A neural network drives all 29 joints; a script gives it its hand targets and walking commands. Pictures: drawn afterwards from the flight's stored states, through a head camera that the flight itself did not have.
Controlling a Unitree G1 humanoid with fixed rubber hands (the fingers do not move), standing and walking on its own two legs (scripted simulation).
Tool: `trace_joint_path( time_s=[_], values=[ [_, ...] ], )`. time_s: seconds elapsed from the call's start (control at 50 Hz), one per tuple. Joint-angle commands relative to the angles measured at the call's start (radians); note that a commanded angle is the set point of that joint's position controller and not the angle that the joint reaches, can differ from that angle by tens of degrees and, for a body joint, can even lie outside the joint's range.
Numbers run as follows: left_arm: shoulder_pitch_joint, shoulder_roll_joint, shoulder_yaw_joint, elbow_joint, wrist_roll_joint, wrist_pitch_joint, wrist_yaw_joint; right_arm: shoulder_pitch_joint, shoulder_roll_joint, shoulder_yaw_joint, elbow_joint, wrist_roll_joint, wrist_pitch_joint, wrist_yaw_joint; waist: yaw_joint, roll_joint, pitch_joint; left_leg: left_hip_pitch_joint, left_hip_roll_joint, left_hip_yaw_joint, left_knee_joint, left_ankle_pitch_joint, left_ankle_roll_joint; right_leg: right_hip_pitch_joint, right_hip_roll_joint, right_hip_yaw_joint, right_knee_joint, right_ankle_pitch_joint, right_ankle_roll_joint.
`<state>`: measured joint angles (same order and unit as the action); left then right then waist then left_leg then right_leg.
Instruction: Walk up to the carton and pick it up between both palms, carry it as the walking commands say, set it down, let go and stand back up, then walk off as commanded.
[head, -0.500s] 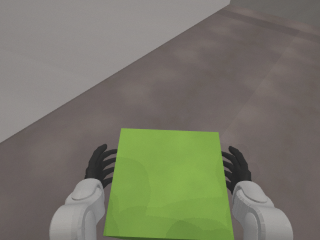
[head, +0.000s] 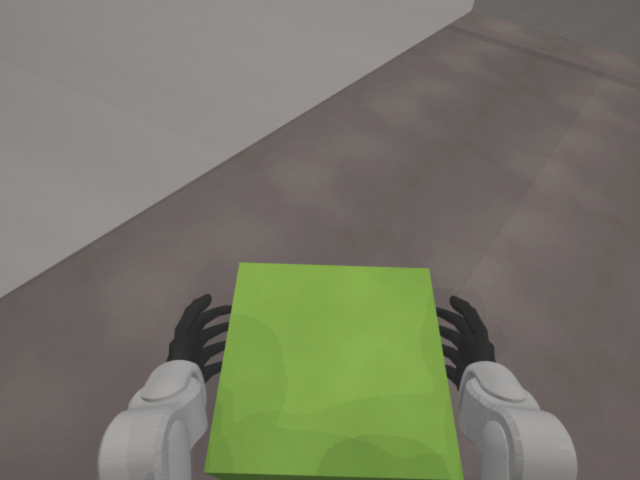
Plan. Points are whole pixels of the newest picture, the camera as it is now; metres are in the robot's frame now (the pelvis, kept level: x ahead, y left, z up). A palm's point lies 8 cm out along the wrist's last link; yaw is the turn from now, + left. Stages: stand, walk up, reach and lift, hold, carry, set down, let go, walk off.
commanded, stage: carry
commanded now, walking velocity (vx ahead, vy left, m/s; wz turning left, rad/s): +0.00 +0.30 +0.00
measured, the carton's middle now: (328, 389) +0.24 +0.00 +0.00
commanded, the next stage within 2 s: none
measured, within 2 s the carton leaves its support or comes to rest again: neither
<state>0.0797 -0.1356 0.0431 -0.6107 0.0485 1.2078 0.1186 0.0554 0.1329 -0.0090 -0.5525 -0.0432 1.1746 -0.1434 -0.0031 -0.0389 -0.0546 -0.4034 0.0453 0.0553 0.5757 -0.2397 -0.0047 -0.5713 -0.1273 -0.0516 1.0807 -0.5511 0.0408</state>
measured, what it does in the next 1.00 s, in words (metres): steps to the left: right foot, then left foot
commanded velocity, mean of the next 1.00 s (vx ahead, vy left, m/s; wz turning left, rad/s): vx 0.00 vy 0.17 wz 0.00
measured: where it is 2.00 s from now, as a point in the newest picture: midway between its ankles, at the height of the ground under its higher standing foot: outside the picture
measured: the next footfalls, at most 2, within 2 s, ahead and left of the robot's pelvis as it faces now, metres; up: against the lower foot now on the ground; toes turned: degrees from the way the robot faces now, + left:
right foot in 0.18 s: +0.02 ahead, -0.03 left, +0.00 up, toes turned -9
left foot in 0.50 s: +0.02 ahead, +0.35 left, +0.00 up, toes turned +5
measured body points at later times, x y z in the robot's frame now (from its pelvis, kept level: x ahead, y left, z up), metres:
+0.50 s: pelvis -0.04 +0.17 +0.00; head -0.03 +0.16 +0.45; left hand +0.21 +0.31 +0.09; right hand +0.21 +0.01 +0.09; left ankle -0.02 +0.33 -0.73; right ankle -0.02 -0.02 -0.73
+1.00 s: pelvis -0.07 +0.28 +0.01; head -0.10 +0.27 +0.46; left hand +0.17 +0.42 +0.10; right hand +0.16 +0.11 +0.09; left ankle -0.02 +0.35 -0.73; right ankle -0.08 +0.19 -0.73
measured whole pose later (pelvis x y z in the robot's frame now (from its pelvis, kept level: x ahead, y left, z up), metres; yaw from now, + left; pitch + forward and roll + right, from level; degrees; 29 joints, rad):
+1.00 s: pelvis -0.07 +0.28 +0.01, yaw -1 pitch +3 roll +0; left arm 0.08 -0.13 0.03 -0.55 0.05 1.19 0.11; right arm 0.07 0.13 -0.02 -0.55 -0.06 1.21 -0.14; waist -0.03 0.03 -0.13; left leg -0.36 -0.02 0.13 0.47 -0.16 0.06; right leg -0.28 -0.04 -0.15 0.52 -0.29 -0.02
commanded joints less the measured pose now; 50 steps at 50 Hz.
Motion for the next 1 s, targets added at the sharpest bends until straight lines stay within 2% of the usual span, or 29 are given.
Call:
trace_joint_path(
  time_s=[0.0,0.08,0.12,0.14,0.16,0.18,0.2,0.24,0.26,0.28,0.4,0.44,0.46,0.48,0.5,0.52,0.54,0.58,0.6,0.72,0.76,0.78,0.8,0.82,0.84,0.86,0.88,0.92,0.98],
  values=[
    [-0.446,-0.818,-0.732,-0.152,-0.332,-0.046,-0.127,-0.356,0.83,0.6,-0.139,0.286,-0.028,0.152,-0.008,0.265,-0.225,0.138,0.16,-0.088,-0.18,0.31,0.176,-0.004,0.057,-0.06,0.108,0.093,-0.019],
    [-0.36,-0.773,-0.684,-0.119,-0.291,-0.048,-0.116,-0.3,0.798,0.622,-0.142,0.277,-0.022,0.143,-0.014,0.254,-0.271,0.172,0.171,-0.157,-0.15,0.293,0.212,0.133,0.078,-0.07,-0.253,0.069,-0.043],
    [-0.312,-0.74,-0.648,-0.073,-0.269,-0.037,-0.116,-0.275,0.771,0.629,-0.123,0.267,-0.011,0.134,0.001,0.204,-0.272,0.133,0.149,-0.15,-0.083,0.278,0.19,0.263,0.062,-0.052,-0.517,0.17,-0.049],
    [-0.298,-0.722,-0.628,-0.055,-0.263,-0.033,-0.12,-0.27,0.758,0.632,-0.115,0.263,-0.006,0.129,0.015,0.098,-0.255,0.022,0.114,-0.115,0.008,0.219,0.142,0.398,-0.037,0.039,-0.693,0.304,-0.055],
    [-0.278,-0.699,-0.607,-0.033,-0.259,-0.028,-0.124,-0.278,0.753,0.637,-0.108,0.253,0.001,0.123,0.023,-0.104,-0.21,-0.197,0.039,-0.082,0.14,0.003,0.08,0.529,-0.259,0.301,-0.78,0.418,-0.098],
    [-0.281,-0.687,-0.599,-0.01,-0.262,-0.031,-0.127,-0.301,0.726,0.655,-0.131,0.245,0.009,0.122,0.003,-0.396,-0.177,-0.387,-0.068,-0.027,0.395,-0.342,0.001,0.524,-0.562,0.656,-0.816,0.76,-0.256],
    [-0.313,-0.709,-0.611,-0.044,-0.278,-0.03,-0.13,-0.364,0.759,0.651,-0.135,0.264,0.009,0.123,0.006,-0.224,-0.175,-0.349,-0.008,-0.144,0.552,-0.312,-0.002,0.465,-0.493,0.533,-0.777,0.789,-0.283],
    [-0.363,-0.75,-0.6,-0.067,-0.286,-0.04,-0.141,-0.431,0.822,0.671,-0.134,0.297,0.003,0.134,0.008,-0.083,-0.137,-0.264,0.01,-0.147,0.619,-0.149,-0.023,0.34,-0.334,0.294,-0.79,0.443,-0.212],
    [-0.379,-0.771,-0.598,-0.079,-0.29,-0.046,-0.144,-0.428,0.846,0.674,-0.139,0.299,-0.003,0.136,0.002,-0.118,-0.124,-0.247,0.006,-0.11,0.592,-0.092,-0.035,0.318,-0.27,0.208,-0.786,0.376,-0.171],
    [-0.381,-0.783,-0.6,-0.084,-0.291,-0.05,-0.146,-0.414,0.857,0.676,-0.139,0.294,-0.01,0.135,-0.004,-0.135,-0.118,-0.217,0.0,-0.068,0.516,-0.073,-0.046,0.317,-0.219,0.135,-0.763,0.395,-0.136],
    [-0.315,-0.704,-0.6,-0.091,-0.269,-0.033,-0.121,-0.336,0.782,0.642,-0.123,0.278,0.01,0.115,0.01,-0.229,-0.172,-0.052,-0.033,0.023,0.123,-0.174,-0.053,0.365,-0.208,0.075,-0.678,0.655,-0.108],
    [-0.306,-0.691,-0.613,-0.089,-0.266,-0.027,-0.111,-0.309,0.764,0.627,-0.106,0.275,0.019,0.117,0.002,-0.223,-0.199,0.037,-0.055,0.065,-0.1,-0.076,-0.041,0.376,-0.203,0.05,-0.607,0.689,-0.086],
    [-0.307,-0.69,-0.62,-0.092,-0.265,-0.025,-0.107,-0.298,0.758,0.621,-0.102,0.276,0.023,0.119,-0.002,-0.16,-0.229,0.134,-0.071,0.094,-0.195,-0.031,-0.035,0.35,-0.166,0.013,-0.545,0.649,-0.066],
    [-0.311,-0.682,-0.627,-0.092,-0.26,-0.023,-0.102,-0.284,0.753,0.613,-0.094,0.277,0.027,0.122,-0.007,-0.036,-0.258,0.258,-0.025,0.048,-0.258,0.033,-0.024,0.262,-0.111,-0.059,-0.412,0.548,-0.035],
    [-0.304,-0.673,-0.63,-0.09,-0.254,-0.016,-0.1,-0.272,0.736,0.605,-0.089,0.272,0.03,0.125,-0.012,0.203,-0.226,0.364,0.167,-0.174,-0.259,0.32,0.035,0.011,-0.006,-0.154,-0.242,0.141,0.011],
    [-0.344,-0.69,-0.663,-0.127,-0.272,-0.013,-0.105,-0.283,0.75,0.601,-0.103,0.279,0.016,0.13,-0.027,0.412,-0.228,0.353,0.294,-0.321,-0.201,0.558,0.164,-0.104,0.071,-0.128,-0.042,-0.179,0.003],
    [-0.372,-0.724,-0.675,-0.113,-0.286,-0.014,-0.112,-0.291,0.759,0.588,-0.107,0.277,0.008,0.135,-0.025,0.368,-0.222,0.269,0.29,-0.292,-0.188,0.605,0.216,-0.085,0.078,-0.053,0.116,-0.182,-0.017],
    [-0.427,-0.796,-0.712,-0.122,-0.321,-0.026,-0.126,-0.348,0.804,0.588,-0.128,0.278,-0.011,0.145,-0.014,0.276,-0.226,0.172,0.22,-0.157,-0.179,0.413,0.19,-0.038,0.056,-0.03,0.19,-0.015,-0.024],
    [-0.444,-0.812,-0.733,-0.139,-0.329,-0.036,-0.126,-0.352,0.816,0.593,-0.131,0.28,-0.019,0.149,-0.011,0.255,-0.229,0.168,0.197,-0.135,-0.186,0.351,0.179,-0.029,0.054,-0.039,0.151,0.054,-0.019],
    [-0.34,-0.766,-0.672,-0.077,-0.278,-0.039,-0.114,-0.29,0.777,0.618,-0.126,0.269,-0.015,0.14,-0.019,0.211,-0.285,0.208,0.224,-0.215,-0.19,0.297,0.208,0.155,0.09,-0.053,-0.304,0.035,-0.021],
    [-0.304,-0.74,-0.641,-0.039,-0.266,-0.03,-0.115,-0.28,0.753,0.622,-0.11,0.263,-0.005,0.135,-0.001,0.164,-0.28,0.169,0.201,-0.197,-0.157,0.253,0.174,0.291,0.082,-0.062,-0.576,0.159,-0.018],
    [-0.297,-0.731,-0.627,-0.027,-0.263,-0.027,-0.117,-0.278,0.746,0.622,-0.099,0.261,-0.001,0.132,0.005,0.111,-0.265,0.107,0.175,-0.178,-0.129,0.222,0.126,0.386,0.024,-0.017,-0.699,0.271,-0.022],
    [-0.299,-0.715,-0.616,-0.014,-0.259,-0.024,-0.121,-0.285,0.752,0.627,-0.09,0.258,0.002,0.128,0.006,0.003,-0.248,0.039,0.128,-0.15,-0.054,0.184,0.082,0.454,-0.102,0.12,-0.779,0.299,-0.038],
    [-0.317,-0.714,-0.609,0.008,-0.252,-0.031,-0.124,-0.32,0.743,0.648,-0.114,0.255,0.008,0.129,-0.007,-0.215,-0.178,-0.064,0.04,-0.086,-0.023,0.016,0.018,0.43,-0.259,0.305,-0.788,0.5,-0.107],
    [-0.352,-0.736,-0.611,0.001,-0.259,-0.034,-0.128,-0.384,0.755,0.659,-0.136,0.274,0.01,0.132,-0.012,-0.23,-0.148,-0.032,0.031,-0.061,-0.023,-0.077,0.004,0.344,-0.276,0.279,-0.795,0.518,-0.145],
    [-0.375,-0.751,-0.609,-0.009,-0.264,-0.034,-0.132,-0.421,0.78,0.672,-0.144,0.29,0.009,0.134,-0.01,-0.178,-0.138,0.018,0.027,-0.059,-0.025,-0.07,0.003,0.292,-0.239,0.23,-0.797,0.452,-0.138],
    [-0.379,-0.751,-0.606,-0.008,-0.262,-0.033,-0.133,-0.421,0.787,0.674,-0.134,0.296,0.012,0.137,-0.013,-0.109,-0.137,0.06,0.025,-0.051,-0.066,-0.009,0.0,0.264,-0.195,0.169,-0.792,0.361,-0.117],
    [-0.358,-0.747,-0.599,-0.003,-0.249,-0.031,-0.121,-0.401,0.784,0.663,-0.119,0.299,0.02,0.141,-0.016,-0.036,-0.151,0.157,0.05,-0.066,-0.154,0.117,0.0,0.219,-0.097,0.083,-0.754,0.226,-0.067],
    [-0.371,-0.729,-0.616,-0.018,-0.248,-0.021,-0.108,-0.373,0.766,0.631,-0.095,0.297,0.024,0.142,-0.011,0.049,-0.172,0.163,0.114,-0.134,-0.237,0.102,0.014,0.246,-0.049,0.027,-0.672,0.198,-0.036]
  ],
)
